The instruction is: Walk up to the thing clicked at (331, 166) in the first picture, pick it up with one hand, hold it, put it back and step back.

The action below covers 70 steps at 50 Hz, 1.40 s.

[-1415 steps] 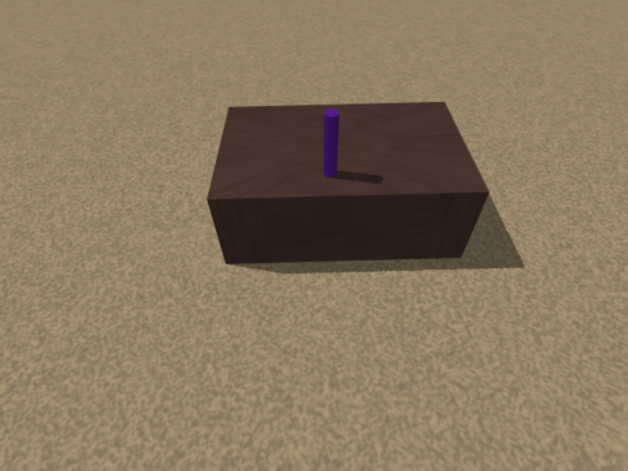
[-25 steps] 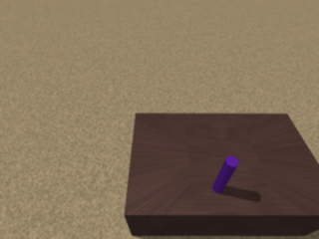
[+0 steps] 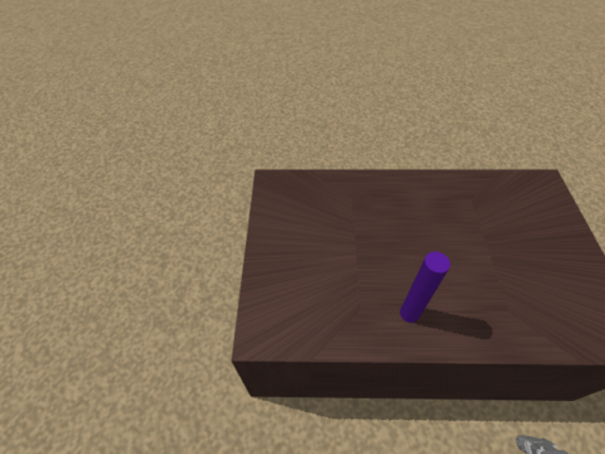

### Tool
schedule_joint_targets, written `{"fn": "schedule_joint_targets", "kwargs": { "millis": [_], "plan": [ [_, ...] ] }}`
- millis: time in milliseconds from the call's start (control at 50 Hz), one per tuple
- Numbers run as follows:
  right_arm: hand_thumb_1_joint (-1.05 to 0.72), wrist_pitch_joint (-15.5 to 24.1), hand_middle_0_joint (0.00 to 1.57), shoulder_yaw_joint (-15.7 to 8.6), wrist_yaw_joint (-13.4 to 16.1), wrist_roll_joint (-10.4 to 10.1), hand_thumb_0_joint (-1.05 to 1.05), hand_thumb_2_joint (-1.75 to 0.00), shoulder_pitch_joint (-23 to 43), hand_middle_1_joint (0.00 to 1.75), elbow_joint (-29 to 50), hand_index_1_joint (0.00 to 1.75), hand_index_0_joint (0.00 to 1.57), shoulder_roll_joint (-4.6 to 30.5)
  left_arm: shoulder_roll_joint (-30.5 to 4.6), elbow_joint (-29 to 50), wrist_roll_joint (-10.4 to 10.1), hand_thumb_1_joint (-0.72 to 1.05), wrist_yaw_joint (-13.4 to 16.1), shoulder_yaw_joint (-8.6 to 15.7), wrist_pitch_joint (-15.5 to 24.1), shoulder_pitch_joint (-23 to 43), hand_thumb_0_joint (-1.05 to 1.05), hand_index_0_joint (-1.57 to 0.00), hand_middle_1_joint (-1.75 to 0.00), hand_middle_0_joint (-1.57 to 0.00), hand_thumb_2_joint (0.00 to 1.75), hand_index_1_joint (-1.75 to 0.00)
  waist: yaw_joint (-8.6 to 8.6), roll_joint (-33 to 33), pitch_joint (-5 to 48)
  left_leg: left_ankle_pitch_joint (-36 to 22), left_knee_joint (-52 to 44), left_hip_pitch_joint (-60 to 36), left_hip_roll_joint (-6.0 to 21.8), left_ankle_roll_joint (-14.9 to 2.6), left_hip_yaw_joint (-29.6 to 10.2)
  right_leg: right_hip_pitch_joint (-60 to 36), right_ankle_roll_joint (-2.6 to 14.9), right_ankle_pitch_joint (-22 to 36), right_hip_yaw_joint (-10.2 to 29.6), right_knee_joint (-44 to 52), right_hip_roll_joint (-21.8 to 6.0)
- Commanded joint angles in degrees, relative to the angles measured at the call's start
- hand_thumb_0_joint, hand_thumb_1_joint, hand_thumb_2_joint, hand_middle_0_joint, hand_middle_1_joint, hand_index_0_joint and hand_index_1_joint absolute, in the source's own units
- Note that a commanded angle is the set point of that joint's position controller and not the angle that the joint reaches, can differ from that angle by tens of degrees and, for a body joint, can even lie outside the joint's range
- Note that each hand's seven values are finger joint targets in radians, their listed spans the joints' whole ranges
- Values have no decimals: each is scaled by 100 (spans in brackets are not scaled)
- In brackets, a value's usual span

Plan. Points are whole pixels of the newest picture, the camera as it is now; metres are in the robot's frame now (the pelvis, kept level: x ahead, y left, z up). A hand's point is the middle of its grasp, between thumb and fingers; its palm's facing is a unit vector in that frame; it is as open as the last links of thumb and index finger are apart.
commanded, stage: step back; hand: right
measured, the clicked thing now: (421, 290) +0.48 -0.24 -0.28
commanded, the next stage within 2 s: none
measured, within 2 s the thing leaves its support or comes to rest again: neither
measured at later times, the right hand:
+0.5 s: hand out of the picture +0.03 -0.24 -0.14, palm faces -0.12 +0.91 -0.39, open 7.4 cm
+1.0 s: hand out of the picture -0.12 -0.26 -0.16, palm faces -0.06 +0.92 -0.38, open 7.4 cm
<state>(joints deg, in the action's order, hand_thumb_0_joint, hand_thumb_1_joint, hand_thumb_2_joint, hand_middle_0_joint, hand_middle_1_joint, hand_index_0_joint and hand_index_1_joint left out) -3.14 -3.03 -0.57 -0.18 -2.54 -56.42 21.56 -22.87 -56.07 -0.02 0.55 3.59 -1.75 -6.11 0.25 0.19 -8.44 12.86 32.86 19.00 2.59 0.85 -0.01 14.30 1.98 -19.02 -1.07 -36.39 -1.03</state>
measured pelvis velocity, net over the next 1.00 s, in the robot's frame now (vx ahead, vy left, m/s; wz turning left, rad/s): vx -0.21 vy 0.01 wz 0.02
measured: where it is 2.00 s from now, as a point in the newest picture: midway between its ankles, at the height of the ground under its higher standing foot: outside the picture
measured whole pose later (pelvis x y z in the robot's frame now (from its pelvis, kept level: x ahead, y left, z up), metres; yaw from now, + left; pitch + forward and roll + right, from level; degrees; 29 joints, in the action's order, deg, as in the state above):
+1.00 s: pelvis -0.21 +0.01 +0.00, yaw +1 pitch -2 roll +1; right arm -4.0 -3.0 1.0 0.0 -9.9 -50.0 24.1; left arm -20.1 -45.1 1.8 1.6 3.7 -0.9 -8.3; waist 0.4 -2.5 -10.3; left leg 30.0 57.7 22.5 -4.1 1.1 -6.9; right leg 19.7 -0.1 -15.5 0.3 -37.0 -1.9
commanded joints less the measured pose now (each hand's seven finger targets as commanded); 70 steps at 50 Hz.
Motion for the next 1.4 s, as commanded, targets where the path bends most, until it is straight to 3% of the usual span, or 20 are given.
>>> {"fn": "schedule_joint_targets", "kwargs": {
  "millis": [0, 40, 100, 200, 280, 340, 380, 500, 600, 680, 700, 740, 820, 940, 1040, 1060, 1080, 1100, 1180, 1380],
  "plan": [
    [-90, -33, 20, -157, 88, -55, 0, -90, 349, 30, 780, 30, 20, 792, -1664, 459, 193, 90, 70, 416, 166, -437, 0, -20, -30, -20, 90, -30, 192, 1047, 635, 1835, 2225, 769, -983, -258, -487, -141, 878, 2861, 2244, 1890, -1834],
    [-90, -81, 20, -242, 159, -23, 0, -90, -143, 30, 653, 30, 20, 1076, -1743, 780, 209, 90, 122, 440, 204, 84, 0, -20, -30, -20, 90, -30, -27, 856, 813, 2206, 3722, 868, -763, -260, -1215, 185, 1523, 3540, 2416, 1587, -2275],
    [-90, -18, 20, -279, 171, -67, 0, -90, -561, 30, 587, 30, 20, 1229, -1317, 973, 223, 90, 139, 371, 204, 451, 0, -20, -30, -20, 90, -30, -178, 707, 1084, 1501, 3908, 1063, -795, -123, -962, -581, 1043, 3825, 1098, 981, -1419],
    [-90, 56, 20, -159, 171, 49, 0, -90, -218, 30, 876, 30, 20, 1156, -1248, 1049, 194, 90, 237, 385, 156, -370, 0, -20, -30, -20, 90, -30, 385, 851, 1205, 1568, 2194, 1281, -457, -26, -736, -1741, 1106, 4098, 1146, 532, -1570],
    [-90, 126, 20, -206, 135, 133, 0, -90, -595, 30, 790, 30, 20, 1141, -1426, 1217, 112, 90, 189, 427, 85, -271, 0, -20, -30, -20, 90, -30, 183, 1233, 1394, 1323, 737, 395, -396, -125, -129, -1313, 987, 4136, 1069, 237, -1494],
    [-90, 190, 20, -354, 111, 228, 0, -90, -956, 30, 690, 30, 20, 1411, -1255, 1406, 32, 90, 128, 338, 28, -77, 0, -20, -30, -20, 90, -30, -120, 358, 1499, -1237, -648, -832, 117, -418, -583, -163, 363, 2535, 712, -425, -989],
    [-90, 188, 20, -505, 52, 158, 0, -90, -767, 30, 831, 30, 20, 2196, -1022, 1427, -7, 90, 215, 348, 3, 236, 0, -20, -30, -20, 90, -30, -407, -1647, 1485, -2958, -1071, -897, 1914, -1856, -2799, 980, -78, -2104, 478, -2461, 700],
    [-90, 184, 20, -275, 191, 186, 0, -90, -204, 30, 1083, 30, 20, 1308, -961, 1062, 20, 90, 153, 376, 18, -507, 0, -20, -30, -20, 90, -30, 59, -932, 988, -2765, -601, -1247, 1143, -1534, -1250, 1565, -269, -1160, 918, -3385, 557],
    [-90, 159, 20, -314, 187, 180, 0, -90, -541, 30, 1186, 30, 20, 1387, -873, 1180, 59, 90, 104, 349, 98, -392, 0, -20, -30, -20, 90, -30, -198, -1007, 1116, -2723, -352, -1478, 1236, -1584, -1053, 1024, -392, -1093, 492, -1488, 311],
    [-90, 25, 20, -307, 144, 62, 0, -90, -193, 30, 1311, 30, 20, 1453, -869, 804, 155, 90, 99, 381, 222, -1117, 0, -20, -30, -20, 90, -30, 107, -1001, 1362, -1449, 296, -571, 926, -1051, -784, -598, -167, 777, -43, 1199, 289],
    [-90, 13, 20, -230, 125, 6, 0, -90, -229, 30, 1303, 30, 20, 1219, -1125, 857, 230, 90, 112, 451, 266, -1106, 0, -20, -30, -20, 90, -30, 128, -476, 1287, -485, 661, 187, 646, -704, -698, -937, -45, 981, 763, 1308, -119],
    [-90, -33, 20, -247, 198, 6, 0, -90, 137, 30, 1427, 30, 20, 1095, -2178, 1192, 284, 90, 93, 656, 292, -667, 0, -20, -30, -20, 90, -30, 404, 1541, 813, 2432, 3196, 1034, -708, -137, -810, 335, 1581, 1843, 3606, 1836, -2354],
    [-90, 41, 20, -273, 230, -86, 0, -90, -727, 30, 1061, 30, 20, 1228, -1362, 1471, 192, 90, 147, 499, 257, 184, 0, -20, -30, -20, 90, -30, -183, 702, 788, 1545, 4034, 929, -907, -52, -1099, 142, 1018, 2862, 1507, 1055, -1298],
    [-90, 107, 20, -212, 222, 59, 0, -90, -567, 30, 1222, 30, 20, 1141, -1252, 1490, 204, 90, 246, 476, 179, -505, 0, -20, -30, -20, 90, -30, 328, 1032, 1074, 1808, 2000, 1064, -437, 46, -696, -1246, 1091, 3343, 1538, 645, -1463],
    [-90, 182, 20, -323, 125, 156, 0, -90, -1380, 30, 853, 30, 20, 1178, -1361, 1659, 85, 90, 151, 418, 36, 8, 0, -20, -30, -20, 90, -30, -157, 969, 1351, 147, -598, -594, -435, -169, 48, -223, 590, 2299, 1166, -34, -1067],
    [-90, 210, 20, -392, 119, 253, 0, -90, -1309, 30, 918, 30, 20, 1412, -1110, 1687, 69, 90, 138, 346, -13, -159, 0, -20, -30, -20, 90, -30, -104, 215, 1242, -64, -966, -809, 187, -390, -969, 481, 296, 1220, 1056, -546, -640],
    [-90, 190, 20, -497, 63, 266, 0, -90, -947, 30, 1070, 30, 20, 2088, -897, 1751, 20, 90, 169, 290, 3, 0, 0, -20, -30, -20, 90, -30, -159, -1644, 1065, -535, -1516, -551, 1590, -1201, -2961, 1421, -72, -1200, 308, -1687, 639],
    [-90, 206, 20, -570, 51, 245, 0, -90, -880, 30, 1106, 30, 20, 2339, -1186, 1651, 99, 90, 250, 470, -6, 337, 0, -20, -30, -20, 90, -30, -434, -1522, 979, -717, -1720, 184, 2089, -1894, -3708, 1083, -113, -2103, 1116, -3005, 777],
    [-90, 246, 20, -325, 168, 220, 0, -90, -143, 30, 1212, 30, 20, 1458, -1112, 1175, 14, 90, 184, 471, -18, -596, 0, -20, -30, -20, 90, -30, 279, -818, 663, -1183, -1130, -271, 1213, -1326, -1629, 1522, -119, -889, 1204, -3946, 685],
    [-90, 120, 20, -405, 175, 196, 0, -90, -490, 30, 1347, 30, 20, 1540, -872, 1059, 111, 90, 38, 335, 77, -853, 0, -20, -30, -20, 90, -30, -81, -1253, 1385, -1516, -505, -1269, 1203, -1369, -1205, 404, -293, -786, 265, -295, 226]
  ]
}}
